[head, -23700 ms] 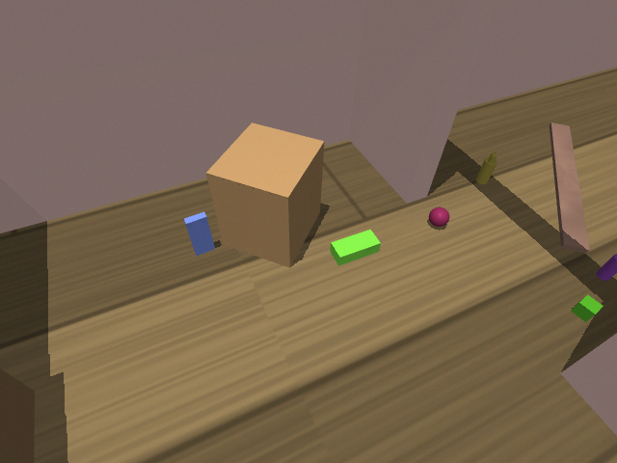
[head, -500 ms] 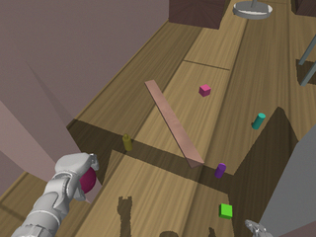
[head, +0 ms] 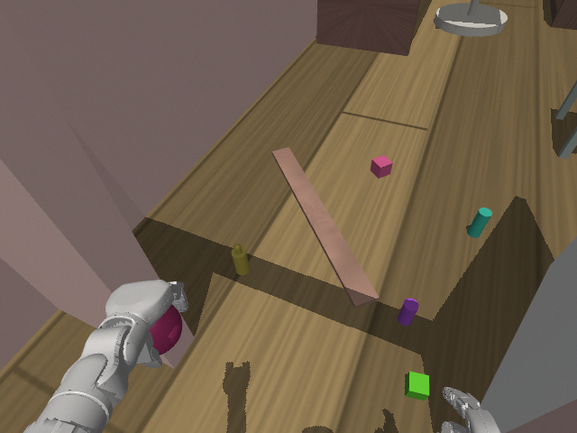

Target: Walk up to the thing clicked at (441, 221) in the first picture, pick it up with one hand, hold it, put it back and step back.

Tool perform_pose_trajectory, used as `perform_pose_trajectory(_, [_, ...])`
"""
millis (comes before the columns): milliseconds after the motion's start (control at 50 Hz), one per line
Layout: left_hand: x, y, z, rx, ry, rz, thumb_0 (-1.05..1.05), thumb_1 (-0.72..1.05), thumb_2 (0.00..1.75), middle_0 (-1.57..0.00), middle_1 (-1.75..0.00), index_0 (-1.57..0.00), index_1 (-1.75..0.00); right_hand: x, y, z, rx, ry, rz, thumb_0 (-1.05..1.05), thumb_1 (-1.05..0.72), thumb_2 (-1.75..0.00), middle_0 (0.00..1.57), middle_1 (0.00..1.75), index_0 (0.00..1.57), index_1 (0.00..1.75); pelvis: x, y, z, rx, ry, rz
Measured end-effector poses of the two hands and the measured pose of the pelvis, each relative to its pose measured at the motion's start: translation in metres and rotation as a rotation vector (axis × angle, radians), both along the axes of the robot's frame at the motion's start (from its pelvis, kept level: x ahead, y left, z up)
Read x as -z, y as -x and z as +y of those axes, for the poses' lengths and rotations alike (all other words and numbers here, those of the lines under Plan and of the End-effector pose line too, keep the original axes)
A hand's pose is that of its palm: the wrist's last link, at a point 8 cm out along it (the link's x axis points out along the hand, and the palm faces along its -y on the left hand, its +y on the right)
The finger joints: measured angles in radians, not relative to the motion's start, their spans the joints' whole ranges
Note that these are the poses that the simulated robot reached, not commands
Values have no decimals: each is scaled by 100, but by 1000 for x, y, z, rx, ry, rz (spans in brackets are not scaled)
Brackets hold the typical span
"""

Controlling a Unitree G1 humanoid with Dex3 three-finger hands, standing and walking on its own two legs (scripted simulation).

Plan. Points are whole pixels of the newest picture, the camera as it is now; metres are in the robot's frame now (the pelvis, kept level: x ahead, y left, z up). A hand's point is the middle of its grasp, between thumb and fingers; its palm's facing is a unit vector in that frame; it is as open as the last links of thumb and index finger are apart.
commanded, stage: hold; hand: left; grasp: from above
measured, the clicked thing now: (154, 327) +0.31 +0.23 -0.06
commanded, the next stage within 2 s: crouch in 0.78 s
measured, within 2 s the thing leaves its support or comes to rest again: neither
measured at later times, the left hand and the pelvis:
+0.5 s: hand (153, 324) +0.30 +0.22 -0.03, palm faces -0.44 -0.08 -0.90, open 10.3 cm; pelvis +0.01 +0.00 +0.00, yaw +0 degrees
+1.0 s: hand (151, 324) +0.30 +0.22 -0.03, palm faces -0.44 -0.07 -0.89, open 10.3 cm; pelvis +0.01 +0.00 +0.00, yaw +0 degrees
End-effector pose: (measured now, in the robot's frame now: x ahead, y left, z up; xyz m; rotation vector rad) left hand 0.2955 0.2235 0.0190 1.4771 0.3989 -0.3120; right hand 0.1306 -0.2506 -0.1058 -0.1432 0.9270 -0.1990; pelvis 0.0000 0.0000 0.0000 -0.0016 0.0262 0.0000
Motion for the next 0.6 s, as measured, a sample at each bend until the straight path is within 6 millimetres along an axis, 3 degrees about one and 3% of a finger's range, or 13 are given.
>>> perform_pose_trajectory(360, [-6,-2,-4,6,2,4,2,-6,56,-52,-70,-64,-71,-5,-19,4,-11,-11,-26,1,-91,-90,20,29,20,30,-3,-6,-1,-1,-3,-8])
perform_pose_trajectory(600, [-5,-6,-4,4,10,5,2,-6,56,-52,-70,-64,-71,-7,-19,2,-1,-7,-14,1,-91,-90,20,29,20,30,-4,-10,-1,-1,-2,-6])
